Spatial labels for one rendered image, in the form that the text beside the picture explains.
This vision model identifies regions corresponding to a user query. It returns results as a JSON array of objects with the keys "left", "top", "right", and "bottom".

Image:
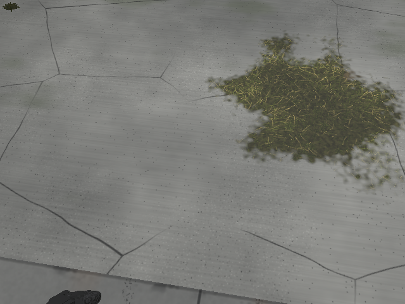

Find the left robot hand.
[{"left": 46, "top": 290, "right": 101, "bottom": 304}]

